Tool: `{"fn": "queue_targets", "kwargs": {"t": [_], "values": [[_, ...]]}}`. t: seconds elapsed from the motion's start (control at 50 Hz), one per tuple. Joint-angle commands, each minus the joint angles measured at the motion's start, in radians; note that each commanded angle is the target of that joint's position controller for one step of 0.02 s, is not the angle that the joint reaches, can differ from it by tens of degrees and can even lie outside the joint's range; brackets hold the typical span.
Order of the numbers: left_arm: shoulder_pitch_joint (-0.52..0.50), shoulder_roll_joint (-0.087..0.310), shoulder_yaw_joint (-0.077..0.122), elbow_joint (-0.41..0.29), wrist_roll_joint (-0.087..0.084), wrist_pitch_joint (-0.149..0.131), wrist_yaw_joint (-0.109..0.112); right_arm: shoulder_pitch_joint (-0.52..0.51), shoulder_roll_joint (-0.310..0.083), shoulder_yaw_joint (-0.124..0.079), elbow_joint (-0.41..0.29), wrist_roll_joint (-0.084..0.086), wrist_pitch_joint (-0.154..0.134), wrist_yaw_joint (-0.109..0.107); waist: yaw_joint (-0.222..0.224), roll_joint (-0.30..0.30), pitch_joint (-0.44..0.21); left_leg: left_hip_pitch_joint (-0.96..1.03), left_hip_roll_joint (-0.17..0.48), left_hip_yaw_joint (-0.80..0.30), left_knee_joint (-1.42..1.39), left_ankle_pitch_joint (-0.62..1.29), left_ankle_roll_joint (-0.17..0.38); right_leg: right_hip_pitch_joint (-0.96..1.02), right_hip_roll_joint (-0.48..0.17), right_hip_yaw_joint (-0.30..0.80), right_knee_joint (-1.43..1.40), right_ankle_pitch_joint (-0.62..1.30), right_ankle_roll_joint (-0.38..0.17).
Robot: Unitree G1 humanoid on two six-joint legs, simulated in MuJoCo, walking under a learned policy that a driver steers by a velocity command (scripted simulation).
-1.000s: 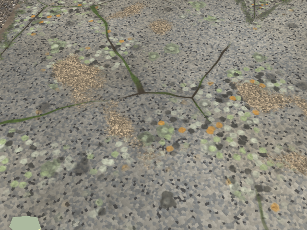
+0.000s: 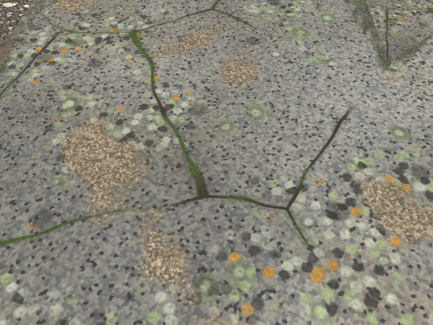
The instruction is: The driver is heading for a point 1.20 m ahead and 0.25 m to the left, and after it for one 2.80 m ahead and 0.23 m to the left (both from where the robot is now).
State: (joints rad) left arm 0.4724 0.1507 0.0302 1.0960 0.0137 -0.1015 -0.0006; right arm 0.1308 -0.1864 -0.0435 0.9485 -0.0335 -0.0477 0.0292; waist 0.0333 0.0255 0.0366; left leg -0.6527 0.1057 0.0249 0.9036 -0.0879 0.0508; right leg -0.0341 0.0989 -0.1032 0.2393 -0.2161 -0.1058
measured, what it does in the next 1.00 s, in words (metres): walks ahead: left foot, then right foot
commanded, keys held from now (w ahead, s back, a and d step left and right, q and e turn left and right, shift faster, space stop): w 0.72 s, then w+q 0.02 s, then q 0.26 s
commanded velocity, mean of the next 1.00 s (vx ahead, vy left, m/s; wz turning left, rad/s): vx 0.45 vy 0.00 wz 0.07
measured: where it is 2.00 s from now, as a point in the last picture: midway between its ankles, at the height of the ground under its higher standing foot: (241, 307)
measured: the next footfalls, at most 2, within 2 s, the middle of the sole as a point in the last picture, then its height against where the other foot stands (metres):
left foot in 0.22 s outside the picture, level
right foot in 0.78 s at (261, 289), level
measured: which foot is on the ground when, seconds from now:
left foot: up 0.00-0.20, down 0.22-0.80, up 0.82-1.00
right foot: down 0.00-0.24, up 0.26-0.76, down 0.78-1.00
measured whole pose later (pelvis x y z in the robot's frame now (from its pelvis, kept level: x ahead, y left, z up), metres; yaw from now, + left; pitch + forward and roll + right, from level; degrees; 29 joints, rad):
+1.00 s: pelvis +0.52 -0.01 +0.00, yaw +6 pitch +0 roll +0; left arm 0.24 0.19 0.05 0.96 0.02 -0.09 0.02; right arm 0.26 -0.21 -0.08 0.98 -0.03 -0.02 -0.01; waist -0.02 0.03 0.09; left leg -0.52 0.02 0.01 1.15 -0.34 0.04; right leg -0.24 0.00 -0.19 0.40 -0.17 -0.09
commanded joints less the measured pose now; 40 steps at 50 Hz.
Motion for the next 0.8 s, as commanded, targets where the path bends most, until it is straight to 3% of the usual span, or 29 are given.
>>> {"fn": "queue_targets", "kwargs": {"t": [0.02,0.1,0.14,0.18,0.2,0.22,0.24,0.26,0.28,0.3,0.32,0.36,0.42,0.46,0.52,0.6,0.68,0.72,0.74,0.76,0.78,0.8], "values": [[0.052,0.101,0.006,-0.036,-0.003,-0.017,0.005,-0.096,-0.013,0.009,-0.067,0.012,-0.003,0.006,-0.003,-0.079,0.078,0.017,-0.033,0.053,-0.161,0.1,-0.009,-0.063,-0.258,0.148,-0.113,0.409,-0.075],[0.122,0.111,0.004,-0.01,0.005,-0.013,0.015,-0.198,-0.027,0.01,-0.1,0.016,-0.009,0.004,0.027,-0.091,0.087,0.013,-0.063,0.073,-0.278,0.085,0.017,0.081,-0.291,0.144,-0.075,0.504,-0.08],[0.116,0.122,0.007,-0.004,0.013,-0.01,0.021,-0.204,-0.039,0.006,-0.11,0.016,-0.016,0.001,0.012,-0.094,0.086,0.039,-0.078,0.075,-0.319,0.021,0.043,0.142,-0.313,0.138,-0.025,0.609,-0.084],[0.086,0.142,0.012,-0.004,0.015,-0.009,0.025,-0.109,-0.059,-0.007,-0.085,0.014,-0.026,-0.009,-0.038,-0.106,0.034,0.191,-0.132,0.097,-0.356,-0.063,0.078,0.157,-0.314,0.114,0.107,0.864,-0.067],[0.073,0.152,0.015,-0.004,0.014,-0.006,0.025,0.017,-0.076,-0.019,-0.044,0.013,-0.033,-0.017,-0.09,-0.102,-0.028,0.33,-0.163,0.107,-0.399,-0.065,0.1,0.149,-0.299,0.099,0.248,0.934,-0.056],[0.055,0.152,0.013,-0.011,0.007,-0.004,0.023,0.189,-0.109,-0.036,0.011,0.001,-0.042,-0.027,-0.161,-0.085,-0.114,0.563,-0.133,0.072,-0.439,-0.025,0.131,0.036,-0.268,0.074,0.446,0.826,-0.039],[0.053,0.117,0.003,-0.047,-0.002,-0.006,0.02,0.369,-0.201,-0.062,0.041,-0.024,-0.048,-0.037,-0.212,0.014,-0.247,0.817,0.111,-0.199,-0.443,-0.108,0.186,-0.177,-0.21,0.034,0.76,0.433,-0.023],[0.167,0.051,0.001,-0.048,-0.043,-0.006,0.006,0.372,-0.246,-0.077,0.043,-0.009,-0.033,-0.029,-0.147,0.236,-0.357,1.017,0.344,-0.707,-0.597,-0.18,0.348,-0.511,-0.01,0.038,1.133,-0.295,0.016],[0.075,0.135,0.021,-0.056,-0.015,0.0,0.01,0.266,-0.198,-0.067,0.028,0.018,-0.023,-0.02,-0.121,0.048,-0.236,0.908,0.288,-0.641,-0.639,-0.238,0.312,-0.616,-0.082,0.143,1.168,-0.229,0.001],[-0.035,0.126,0.023,-0.091,-0.007,-0.004,0.006,0.174,-0.137,-0.049,0.014,0.024,-0.029,-0.017,-0.101,0.008,-0.109,0.767,0.251,-0.49,-0.664,-0.198,0.276,-0.635,-0.121,0.149,1.124,-0.138,0.0],[-0.068,0.105,0.022,-0.097,-0.004,-0.005,0.004,0.138,-0.086,-0.036,0.02,0.018,-0.038,-0.015,-0.065,-0.039,-0.03,0.636,0.208,-0.389,-0.698,-0.075,0.237,-0.592,-0.155,0.147,1.056,-0.089,0.003],[-0.043,0.063,0.02,-0.092,0.024,0.023,-0.006,0.155,-0.036,-0.016,0.05,0.018,-0.052,-0.025,-0.008,-0.02,-0.006,0.509,0.134,-0.252,-0.729,0.021,0.18,-0.491,-0.186,0.146,0.963,-0.06,0.02],[-0.083,0.056,0.023,-0.113,0.029,0.049,-0.018,0.226,-0.069,-0.016,0.081,0.021,-0.071,-0.03,0.01,0.007,0.014,0.483,0.105,-0.173,-0.749,0.143,0.179,-0.513,-0.191,0.116,0.889,-0.03,0.045],[-0.18,0.071,0.025,-0.15,0.027,0.058,-0.023,0.261,-0.087,-0.015,0.088,0.021,-0.071,-0.03,-0.002,0.015,0.038,0.494,0.087,-0.137,-0.775,0.15,0.171,-0.58,-0.206,0.094,0.812,0.046,0.061],[-0.323,0.076,0.019,-0.2,0.016,0.059,-0.027,0.312,-0.084,-0.007,0.095,0.021,-0.067,-0.028,-0.034,0.023,0.061,0.526,0.063,-0.097,-0.788,0.197,0.153,-0.62,-0.207,0.066,0.644,0.151,0.077],[-0.457,0.069,0.009,-0.241,0.005,0.056,-0.028,0.394,-0.09,-0.003,0.115,0.021,-0.067,-0.032,-0.076,0.042,0.068,0.614,0.065,-0.069,-0.778,0.266,0.138,-0.601,-0.175,0.029,0.462,0.223,0.07],[-0.536,0.087,0.012,-0.276,0.006,0.045,-0.027,0.436,-0.102,-0.005,0.136,0.009,-0.061,-0.044,-0.09,0.047,0.087,0.748,0.113,-0.072,-0.726,0.352,0.151,-0.616,-0.155,0.024,0.373,0.158,0.036],[-0.505,0.097,0.018,-0.274,0.007,0.035,-0.023,0.412,-0.114,-0.009,0.137,0.005,-0.059,-0.05,-0.061,0.05,0.074,0.775,0.124,-0.053,-0.655,0.509,0.138,-0.537,-0.126,0.011,0.325,0.084,0.005],[-0.444,0.108,0.026,-0.257,0.008,0.029,-0.018,0.4,-0.12,-0.011,0.137,0.006,-0.057,-0.051,-0.033,0.053,0.044,0.762,0.118,-0.052,-0.576,0.644,0.126,-0.432,-0.095,0.002,0.304,0.049,-0.01],[-0.304,0.118,0.036,-0.209,0.012,0.018,-0.009,0.384,-0.122,-0.011,0.138,0.009,-0.053,-0.05,0.026,0.036,-0.016,0.74,0.087,-0.039,-0.417,0.739,0.106,-0.275,-0.06,-0.008,0.242,0.083,-0.027],[-0.13,0.153,0.051,-0.155,0.03,0.001,0.002,0.371,-0.111,-0.006,0.129,0.021,-0.053,-0.049,0.089,0.014,-0.113,0.609,0.039,-0.018,-0.212,0.609,0.08,-0.028,-0.116,0.042,0.214,0.196,-0.052],[0.012,0.254,0.073,-0.14,0.059,-0.01,0.014,0.401,-0.045,0.013,0.089,0.054,-0.054,-0.047,0.103,-0.122,-0.265,0.338,-0.058,0.035,0.118,0.137,0.04,0.271,-0.408,0.344,0.225,0.385,-0.113]]}}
